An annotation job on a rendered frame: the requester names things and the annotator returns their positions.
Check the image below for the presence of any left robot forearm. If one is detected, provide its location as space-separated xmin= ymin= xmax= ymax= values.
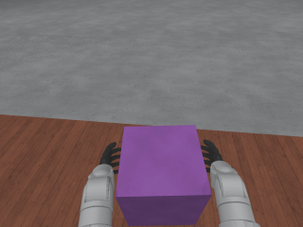
xmin=78 ymin=164 xmax=115 ymax=227

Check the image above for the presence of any robot right hand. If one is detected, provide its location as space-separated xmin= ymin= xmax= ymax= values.
xmin=200 ymin=139 xmax=223 ymax=173

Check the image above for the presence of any robot left hand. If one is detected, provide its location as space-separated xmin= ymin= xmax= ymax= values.
xmin=99 ymin=142 xmax=121 ymax=174

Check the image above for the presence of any right robot forearm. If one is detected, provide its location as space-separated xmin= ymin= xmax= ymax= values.
xmin=210 ymin=161 xmax=260 ymax=227

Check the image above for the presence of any carton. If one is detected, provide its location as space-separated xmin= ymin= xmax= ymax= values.
xmin=116 ymin=125 xmax=212 ymax=226

